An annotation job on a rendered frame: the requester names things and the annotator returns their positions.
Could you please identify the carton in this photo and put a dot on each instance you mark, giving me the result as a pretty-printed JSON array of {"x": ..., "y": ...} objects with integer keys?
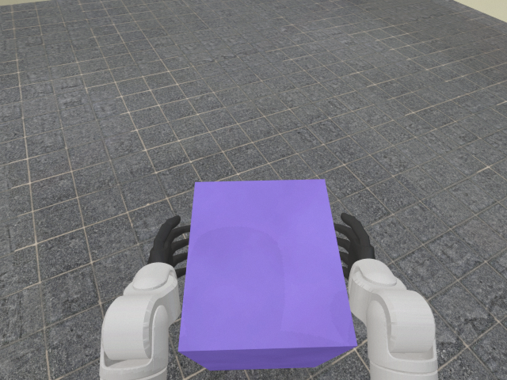
[{"x": 264, "y": 285}]

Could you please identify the right robot hand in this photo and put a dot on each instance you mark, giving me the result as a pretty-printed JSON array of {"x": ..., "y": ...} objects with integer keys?
[{"x": 358, "y": 243}]

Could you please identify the left robot hand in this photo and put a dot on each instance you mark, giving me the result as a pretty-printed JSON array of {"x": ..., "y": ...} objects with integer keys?
[{"x": 164, "y": 249}]

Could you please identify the robot right forearm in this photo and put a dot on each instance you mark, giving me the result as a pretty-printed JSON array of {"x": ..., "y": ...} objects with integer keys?
[{"x": 400, "y": 324}]

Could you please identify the robot left forearm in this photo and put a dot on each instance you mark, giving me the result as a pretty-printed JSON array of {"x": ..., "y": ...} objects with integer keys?
[{"x": 135, "y": 330}]

